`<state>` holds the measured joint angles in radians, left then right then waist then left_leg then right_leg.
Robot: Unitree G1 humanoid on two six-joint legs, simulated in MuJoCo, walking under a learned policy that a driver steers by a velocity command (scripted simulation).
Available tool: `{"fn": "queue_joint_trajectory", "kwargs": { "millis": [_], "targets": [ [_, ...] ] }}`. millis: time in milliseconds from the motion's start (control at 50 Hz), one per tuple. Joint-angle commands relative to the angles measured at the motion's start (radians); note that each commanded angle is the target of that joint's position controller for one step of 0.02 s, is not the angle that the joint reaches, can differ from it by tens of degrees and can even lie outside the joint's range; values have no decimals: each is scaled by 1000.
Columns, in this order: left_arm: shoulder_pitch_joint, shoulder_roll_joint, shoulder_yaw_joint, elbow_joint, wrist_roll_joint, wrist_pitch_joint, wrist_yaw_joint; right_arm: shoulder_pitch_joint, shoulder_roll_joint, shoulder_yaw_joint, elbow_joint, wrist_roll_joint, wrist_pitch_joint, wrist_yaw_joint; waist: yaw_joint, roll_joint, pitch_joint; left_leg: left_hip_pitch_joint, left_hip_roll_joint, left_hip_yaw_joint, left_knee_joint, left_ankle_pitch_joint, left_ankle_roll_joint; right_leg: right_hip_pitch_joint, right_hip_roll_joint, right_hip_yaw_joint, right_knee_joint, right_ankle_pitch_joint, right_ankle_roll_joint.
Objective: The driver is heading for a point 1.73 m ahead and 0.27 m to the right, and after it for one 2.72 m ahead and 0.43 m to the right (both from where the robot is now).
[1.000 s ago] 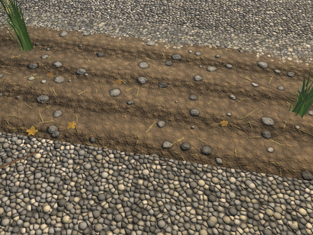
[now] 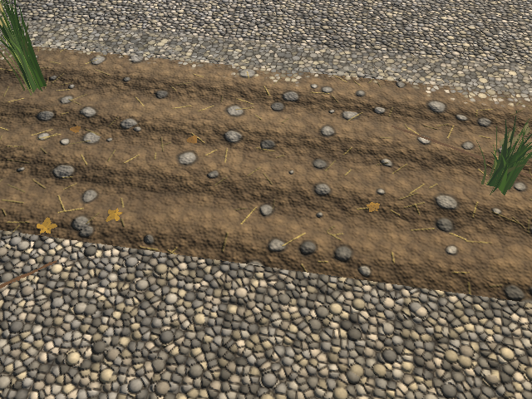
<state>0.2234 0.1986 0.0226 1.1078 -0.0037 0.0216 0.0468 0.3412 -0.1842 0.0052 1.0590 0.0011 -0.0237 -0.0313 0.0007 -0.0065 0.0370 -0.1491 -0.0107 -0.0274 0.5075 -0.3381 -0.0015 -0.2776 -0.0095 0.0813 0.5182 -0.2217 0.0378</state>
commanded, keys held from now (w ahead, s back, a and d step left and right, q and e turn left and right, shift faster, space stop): w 0.82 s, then w+e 0.18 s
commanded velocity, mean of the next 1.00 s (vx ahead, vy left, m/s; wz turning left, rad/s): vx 0.40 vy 0.00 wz -0.03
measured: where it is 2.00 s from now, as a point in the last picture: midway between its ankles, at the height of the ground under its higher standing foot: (313, 230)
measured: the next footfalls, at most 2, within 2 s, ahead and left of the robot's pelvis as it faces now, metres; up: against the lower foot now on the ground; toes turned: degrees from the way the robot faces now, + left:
left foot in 0.66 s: +0.43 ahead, +0.12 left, +0.00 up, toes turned +3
right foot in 1.24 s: +0.75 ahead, -0.11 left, +0.00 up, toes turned -13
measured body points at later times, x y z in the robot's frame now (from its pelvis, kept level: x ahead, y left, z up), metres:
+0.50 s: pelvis +0.15 -0.02 +0.01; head +0.17 -0.03 +0.46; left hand +0.04 +0.20 -0.13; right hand +0.32 -0.27 -0.11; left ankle +0.29 +0.14 -0.68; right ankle +0.04 -0.12 -0.73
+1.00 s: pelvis +0.43 +0.05 +0.01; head +0.44 +0.05 +0.46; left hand +0.58 +0.31 -0.11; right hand +0.43 -0.22 -0.13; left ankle +0.39 +0.12 -0.73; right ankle +0.59 -0.14 -0.66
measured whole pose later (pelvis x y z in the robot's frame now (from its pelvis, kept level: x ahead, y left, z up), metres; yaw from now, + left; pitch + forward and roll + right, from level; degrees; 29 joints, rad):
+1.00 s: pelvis +0.43 +0.05 +0.01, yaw -2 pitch +0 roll +2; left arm 0.17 0.27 0.07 0.90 -0.02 -0.07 0.01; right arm 0.34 -0.23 -0.04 1.01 -0.01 -0.11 0.01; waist -0.05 -0.04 0.00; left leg -0.04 -0.08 0.11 0.20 -0.18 0.08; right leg -0.72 -0.12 0.08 0.88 0.02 -0.04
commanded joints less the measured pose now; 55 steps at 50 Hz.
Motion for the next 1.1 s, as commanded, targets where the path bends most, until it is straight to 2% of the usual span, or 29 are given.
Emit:
{"fn": "queue_joint_trajectory", "kwargs": {
  "millis": [20,60,100,120,160,180,200,220,240,260,280,320,340,440,520,580,620,640,660,680,700,720,740,760,780,820,860,1000,1100],
  "targets": [
    [52,92,15,-14,-6,-6,4,89,-127,-28,-10,10,2,-9,-6,62,53,-164,26,-50,-170,-312,61,26,68,-88,6,-269,-43],
    [5,80,14,-45,-9,-33,-5,117,-169,-42,-20,23,-6,-12,-32,127,124,-172,136,-208,-262,-518,137,-104,72,-110,109,-324,-57],
    [-29,54,8,-72,-16,-74,-23,111,-217,-63,-29,32,-22,-9,-37,194,173,-169,290,-399,-347,-515,220,-170,22,-113,257,-187,-70],
    [-17,50,8,-75,-22,-90,-32,81,-207,-62,-40,30,-29,-6,-16,189,188,-175,306,-407,-343,-463,227,-169,0,-104,246,-192,-87],
    [95,44,13,-42,-33,-111,-43,8,-180,-55,-66,37,-31,4,53,160,170,-234,231,-280,-256,-342,170,31,16,-132,26,-179,-113],
    [183,63,25,-4,-28,-113,-44,-11,-171,-54,-79,37,-33,6,80,115,142,-278,164,-197,-157,-232,136,164,33,-119,-37,-117,-106],
    [317,127,47,26,-22,-117,-44,-40,-135,-42,-98,29,-44,11,125,-46,82,-361,69,-70,124,-47,87,311,-90,97,-146,-135,-143],
    [453,269,80,39,-24,-124,-56,-27,-74,-29,-138,32,-63,5,146,-325,-2,-535,-49,50,454,-129,37,444,-315,540,-330,-280,-287],
    [402,200,52,25,-4,-139,-63,-44,-100,-35,-149,47,-80,7,104,-223,20,-619,-17,-66,668,-200,52,403,-392,712,-386,-338,-332],
    [306,146,36,-7,-5,-148,-62,-55,-116,-40,-153,58,-91,17,62,-128,88,-677,38,-96,749,-118,81,357,-377,595,-369,-302,-307],
    [243,120,26,-35,-5,-151,-65,-54,-114,-41,-143,52,-98,25,42,-84,88,-670,78,-84,739,-21,99,334,-319,456,-373,-241,-272],
    [219,82,10,-50,-4,-139,-66,-94,-153,-65,-148,30,-103,33,30,-66,83,-641,125,-46,630,103,98,324,-237,251,-386,-24,-215],
    [248,67,5,-45,-1,-130,-61,-101,-146,-69,-148,28,-99,40,33,-83,67,-616,128,-23,592,131,86,328,-208,185,-388,67,-203],
    [294,137,13,-60,6,-109,-30,-297,-71,-44,-223,21,-82,52,62,-59,91,-599,110,43,299,252,16,261,-189,64,-422,217,-224],
    [325,165,24,-63,-7,-108,-25,-414,-93,-38,-265,30,-81,63,78,-84,120,-493,73,69,121,348,18,217,-202,19,-444,199,-221],
    [315,172,34,-64,-16,-103,-24,-438,-122,-43,-289,30,-86,76,46,-86,120,-464,69,49,55,334,59,304,-244,1,-403,291,-199],
    [286,193,42,-76,-8,-94,-25,-356,-169,-65,-277,28,-90,78,-18,-109,41,-318,25,74,47,287,92,351,-246,-27,-274,590,-174],
    [270,193,43,-82,-1,-85,-25,-221,-202,-87,-239,29,-88,74,-90,-118,-46,-148,-11,95,58,265,115,333,-218,-58,-111,754,-155],
    [256,180,36,-98,7,-80,-25,-44,-245,-110,-187,33,-83,67,-170,-104,-154,101,10,66,65,256,146,216,-171,-87,117,734,-122],
    [341,85,8,-123,16,-89,-34,103,-342,-133,-159,7,-79,59,-153,101,-316,477,265,-313,33,99,265,-131,-49,-122,511,354,-71],
    [397,-1,-17,-112,1,-118,-41,132,-330,-121,-146,4,-79,69,-120,283,-441,581,411,-747,-194,-102,346,-321,82,3,750,-334,-55],
    [289,107,12,-137,-33,-141,-45,51,-249,-97,-150,12,-85,70,-111,211,-287,461,369,-700,-250,-140,284,-421,20,58,854,-307,-80],
    [194,153,23,-169,-47,-153,-42,-56,-209,-85,-171,17,-90,71,-83,139,-151,293,346,-539,-261,-45,246,-450,-34,21,842,-208,-99],
    [149,159,29,-176,-37,-155,-33,-135,-184,-76,-186,9,-94,73,-50,51,-97,137,311,-410,-282,94,229,-393,-84,5,792,-111,-102],
    [154,145,37,-173,-24,-145,-27,-173,-160,-70,-188,-3,-98,78,-11,52,-69,28,269,-307,-306,184,215,-327,-118,4,739,-58,-102],
    [197,102,38,-164,-21,-118,-27,-170,-131,-64,-168,-8,-101,81,28,85,-59,-58,222,-208,-357,224,220,-252,-143,0,678,-26,-100],
    [171,98,43,-174,-22,-98,-26,-139,-150,-68,-145,-8,-106,71,37,82,-22,-86,218,-134,-395,268,229,-292,-153,-11,629,15,-88],
    [-74,102,48,-261,-18,-105,-47,-50,-196,-72,-113,-13,-102,26,-26,47,32,13,204,44,-431,371,178,-423,-102,-9,260,352,-74],
    [-226,75,28,-337,-17,-108,-80,42,-206,-73,-79,-4,-80,16,-83,23,71,202,249,120,-390,456,163,-482,-78,-68,109,339,-91]
  ]
}}
Keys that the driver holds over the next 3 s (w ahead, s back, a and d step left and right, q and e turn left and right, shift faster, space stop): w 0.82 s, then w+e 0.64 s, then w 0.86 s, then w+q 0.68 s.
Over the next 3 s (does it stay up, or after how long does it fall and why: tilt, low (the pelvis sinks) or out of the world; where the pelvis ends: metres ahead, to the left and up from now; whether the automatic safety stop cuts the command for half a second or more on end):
stays up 1.53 -0.24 0.00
